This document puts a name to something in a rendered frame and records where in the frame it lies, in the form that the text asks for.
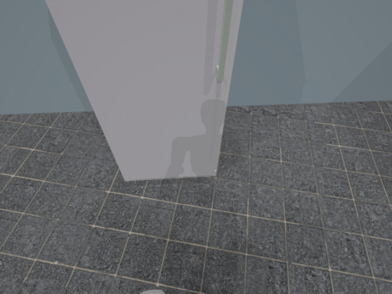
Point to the fridge door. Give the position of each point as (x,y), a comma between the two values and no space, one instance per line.
(149,70)

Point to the handle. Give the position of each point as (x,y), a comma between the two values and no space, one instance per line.
(224,39)

